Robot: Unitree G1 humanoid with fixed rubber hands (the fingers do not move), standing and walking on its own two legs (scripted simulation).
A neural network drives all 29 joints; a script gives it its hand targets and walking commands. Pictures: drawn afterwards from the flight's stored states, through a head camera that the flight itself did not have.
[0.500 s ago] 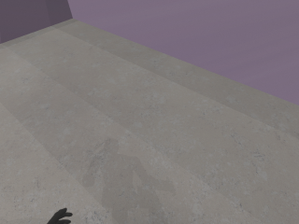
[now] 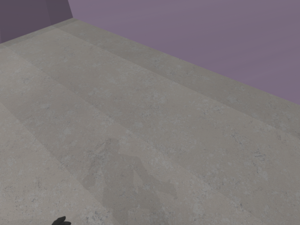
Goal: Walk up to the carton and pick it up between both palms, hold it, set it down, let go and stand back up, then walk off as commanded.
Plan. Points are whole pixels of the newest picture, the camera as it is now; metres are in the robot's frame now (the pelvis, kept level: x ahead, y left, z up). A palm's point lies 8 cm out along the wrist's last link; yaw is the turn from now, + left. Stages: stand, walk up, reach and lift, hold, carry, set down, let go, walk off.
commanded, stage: walk up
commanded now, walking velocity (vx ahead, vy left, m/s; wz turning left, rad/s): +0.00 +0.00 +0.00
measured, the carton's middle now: out of the picture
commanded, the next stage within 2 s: none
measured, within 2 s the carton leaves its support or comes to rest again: neither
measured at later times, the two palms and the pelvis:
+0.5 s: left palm out of the picture +0.05 +0.26 -0.09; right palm out of the picture +0.07 -0.35 -0.13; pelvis -0.04 -0.05 -0.01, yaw +2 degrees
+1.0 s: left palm out of the picture -0.10 +0.23 -0.11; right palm out of the picture -0.01 -0.37 -0.12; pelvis -0.16 -0.08 -0.02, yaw +11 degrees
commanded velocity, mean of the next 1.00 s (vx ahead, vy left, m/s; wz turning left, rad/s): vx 0.00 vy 0.00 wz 0.00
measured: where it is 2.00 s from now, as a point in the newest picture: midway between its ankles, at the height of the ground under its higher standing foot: outside the picture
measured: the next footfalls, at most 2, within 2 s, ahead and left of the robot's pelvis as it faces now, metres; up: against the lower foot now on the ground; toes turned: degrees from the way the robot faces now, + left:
right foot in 0.46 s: -0.01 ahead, -0.15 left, +0.00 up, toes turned +4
left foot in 1.00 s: -0.16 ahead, +0.03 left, +0.00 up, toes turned +5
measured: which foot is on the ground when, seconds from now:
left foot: down 0.00-0.48, up 0.50-0.98, down 1.00-1.00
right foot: down 0.00-0.24, up 0.26-0.44, down 0.46-1.00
